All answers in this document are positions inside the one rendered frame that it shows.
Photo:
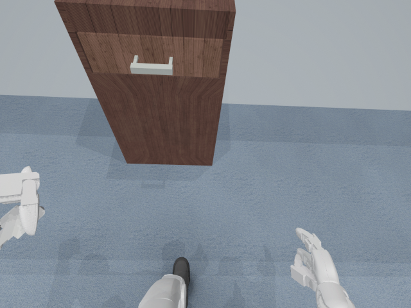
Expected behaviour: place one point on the robot right hand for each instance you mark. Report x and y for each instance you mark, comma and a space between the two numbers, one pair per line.
319, 267

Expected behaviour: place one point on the robot right forearm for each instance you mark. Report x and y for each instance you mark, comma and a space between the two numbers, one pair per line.
332, 295

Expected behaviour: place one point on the drawer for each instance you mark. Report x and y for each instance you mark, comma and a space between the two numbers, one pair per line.
114, 53

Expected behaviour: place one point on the left robot shin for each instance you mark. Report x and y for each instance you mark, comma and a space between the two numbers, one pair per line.
174, 276

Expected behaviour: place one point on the left robot thigh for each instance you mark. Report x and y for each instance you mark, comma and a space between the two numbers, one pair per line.
165, 293

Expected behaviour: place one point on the handle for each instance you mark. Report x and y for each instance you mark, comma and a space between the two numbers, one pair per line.
162, 69

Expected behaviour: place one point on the robot left hand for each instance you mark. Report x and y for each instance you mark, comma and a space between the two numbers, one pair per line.
20, 188

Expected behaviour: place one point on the cabinet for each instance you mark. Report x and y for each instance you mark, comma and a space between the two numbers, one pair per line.
157, 119

